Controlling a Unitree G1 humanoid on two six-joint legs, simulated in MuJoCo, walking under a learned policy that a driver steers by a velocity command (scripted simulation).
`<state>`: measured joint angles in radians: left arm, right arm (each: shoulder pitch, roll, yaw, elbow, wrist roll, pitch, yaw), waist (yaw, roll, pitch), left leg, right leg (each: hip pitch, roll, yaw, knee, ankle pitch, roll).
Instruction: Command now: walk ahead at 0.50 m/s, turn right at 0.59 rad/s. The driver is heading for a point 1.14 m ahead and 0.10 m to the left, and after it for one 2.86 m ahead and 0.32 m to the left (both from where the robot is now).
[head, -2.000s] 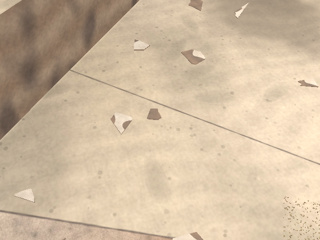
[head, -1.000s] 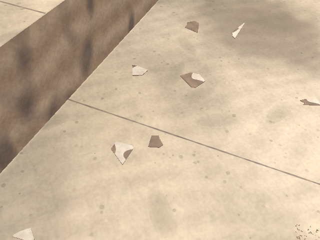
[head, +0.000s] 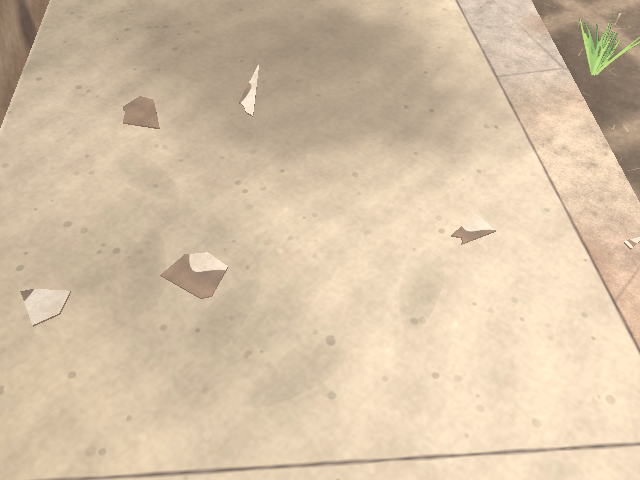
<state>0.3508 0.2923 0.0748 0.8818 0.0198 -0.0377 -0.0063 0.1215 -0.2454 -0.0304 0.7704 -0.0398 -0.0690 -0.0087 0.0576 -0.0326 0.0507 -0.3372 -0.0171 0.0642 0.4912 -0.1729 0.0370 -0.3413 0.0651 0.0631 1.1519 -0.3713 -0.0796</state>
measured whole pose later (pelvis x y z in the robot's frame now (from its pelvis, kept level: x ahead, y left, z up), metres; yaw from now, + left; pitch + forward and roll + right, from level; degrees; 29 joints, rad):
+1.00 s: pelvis +0.52 -0.06 -0.02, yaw +4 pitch +1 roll +0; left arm 0.36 0.22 0.03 0.94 0.02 -0.06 0.02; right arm 0.12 -0.24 -0.06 0.79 -0.03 -0.03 0.04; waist 0.02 0.00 0.06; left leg -0.44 -0.08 0.11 0.62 -0.20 0.15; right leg -0.14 -0.04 -0.15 1.03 -0.44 -0.02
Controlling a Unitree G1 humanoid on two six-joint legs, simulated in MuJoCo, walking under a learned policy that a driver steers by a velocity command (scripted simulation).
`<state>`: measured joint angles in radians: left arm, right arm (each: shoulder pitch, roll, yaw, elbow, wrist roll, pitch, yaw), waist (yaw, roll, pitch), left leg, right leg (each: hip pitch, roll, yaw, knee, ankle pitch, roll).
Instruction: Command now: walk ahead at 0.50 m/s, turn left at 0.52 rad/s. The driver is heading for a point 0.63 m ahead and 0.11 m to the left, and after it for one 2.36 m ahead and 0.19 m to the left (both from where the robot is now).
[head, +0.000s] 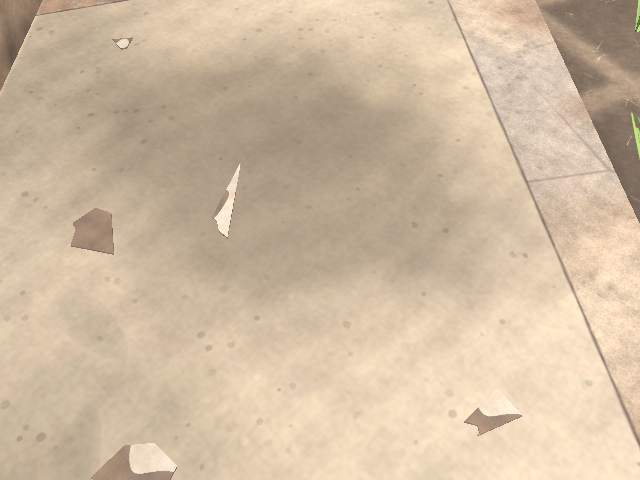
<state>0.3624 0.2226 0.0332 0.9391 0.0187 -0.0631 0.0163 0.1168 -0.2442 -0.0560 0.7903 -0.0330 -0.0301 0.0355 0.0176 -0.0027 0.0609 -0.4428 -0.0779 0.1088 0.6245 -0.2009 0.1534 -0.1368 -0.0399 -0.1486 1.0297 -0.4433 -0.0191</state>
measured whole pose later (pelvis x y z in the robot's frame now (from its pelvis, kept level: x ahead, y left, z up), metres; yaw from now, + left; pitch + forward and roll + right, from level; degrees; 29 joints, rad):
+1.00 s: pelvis +0.49 +0.09 +0.01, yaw +29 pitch +2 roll -2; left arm 0.41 0.23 0.02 0.91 -0.02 -0.05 0.00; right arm 0.04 -0.22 -0.01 0.72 -0.06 -0.06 0.03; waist 0.08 0.01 0.07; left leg -0.45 0.01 0.05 0.55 -0.11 0.07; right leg -0.13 -0.03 -0.10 0.75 -0.53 0.00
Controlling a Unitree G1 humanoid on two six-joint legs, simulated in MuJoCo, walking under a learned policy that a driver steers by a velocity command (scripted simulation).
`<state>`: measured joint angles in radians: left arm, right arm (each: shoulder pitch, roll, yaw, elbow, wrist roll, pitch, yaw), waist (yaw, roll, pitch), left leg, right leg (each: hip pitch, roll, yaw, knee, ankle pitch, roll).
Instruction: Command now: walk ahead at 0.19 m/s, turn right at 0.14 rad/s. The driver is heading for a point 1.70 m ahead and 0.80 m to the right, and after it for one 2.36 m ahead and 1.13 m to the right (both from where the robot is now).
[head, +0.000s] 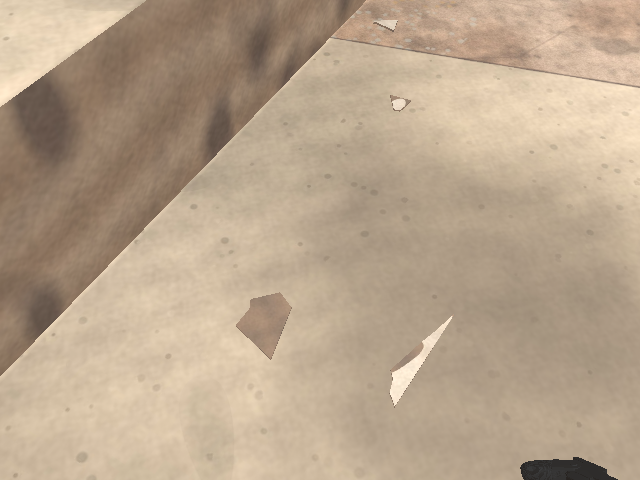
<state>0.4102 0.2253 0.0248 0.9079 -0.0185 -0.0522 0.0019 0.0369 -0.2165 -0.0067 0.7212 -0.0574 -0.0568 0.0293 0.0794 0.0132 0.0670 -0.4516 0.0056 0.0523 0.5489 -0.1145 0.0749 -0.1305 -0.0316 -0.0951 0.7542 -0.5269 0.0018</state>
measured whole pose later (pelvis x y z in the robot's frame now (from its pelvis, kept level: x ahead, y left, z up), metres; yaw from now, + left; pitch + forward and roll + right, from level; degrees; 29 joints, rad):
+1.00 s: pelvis +0.04 +0.01 +0.02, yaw -34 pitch +1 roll -1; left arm 0.22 0.31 0.09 0.74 0.03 0.06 -0.02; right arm 0.21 -0.26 -0.04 0.73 -0.03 0.02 -0.04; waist 0.01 -0.05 0.03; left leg -0.22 -0.02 0.00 0.44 -0.24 0.04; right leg -0.45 0.13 0.12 0.89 -0.39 -0.02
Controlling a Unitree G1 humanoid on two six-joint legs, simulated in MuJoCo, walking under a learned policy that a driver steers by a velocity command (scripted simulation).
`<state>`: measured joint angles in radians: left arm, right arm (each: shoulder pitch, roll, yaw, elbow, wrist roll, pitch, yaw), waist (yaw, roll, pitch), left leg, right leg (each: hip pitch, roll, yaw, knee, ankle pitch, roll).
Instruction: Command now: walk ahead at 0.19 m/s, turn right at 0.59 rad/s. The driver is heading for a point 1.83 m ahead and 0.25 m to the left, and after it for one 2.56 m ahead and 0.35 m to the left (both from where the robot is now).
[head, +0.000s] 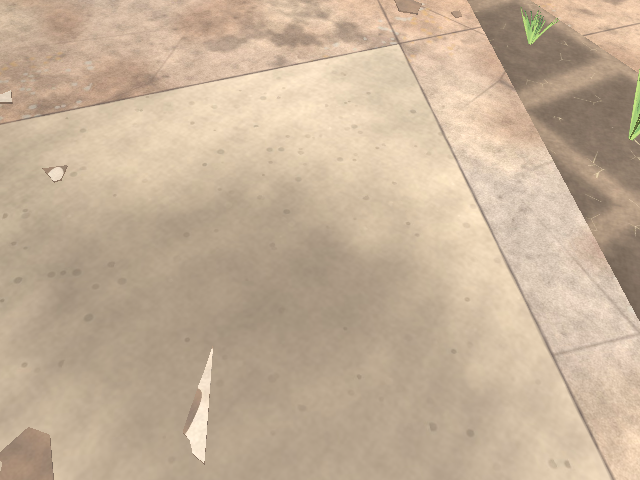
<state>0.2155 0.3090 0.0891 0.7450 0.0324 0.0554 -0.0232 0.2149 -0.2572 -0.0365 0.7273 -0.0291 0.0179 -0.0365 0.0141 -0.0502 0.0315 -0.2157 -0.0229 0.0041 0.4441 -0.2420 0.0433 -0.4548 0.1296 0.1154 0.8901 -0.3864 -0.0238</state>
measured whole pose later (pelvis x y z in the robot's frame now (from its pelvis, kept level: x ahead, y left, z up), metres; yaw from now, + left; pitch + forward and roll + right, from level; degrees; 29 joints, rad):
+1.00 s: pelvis +0.40 -0.07 -0.02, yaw +6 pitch +0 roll +0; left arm 0.28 0.24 0.02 0.87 0.03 -0.08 0.00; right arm 0.19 -0.28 -0.06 0.82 -0.01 -0.02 0.02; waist 0.01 -0.01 0.07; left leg -0.36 -0.13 0.07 0.55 -0.19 0.15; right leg -0.33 -0.02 -0.02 1.26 -0.35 -0.03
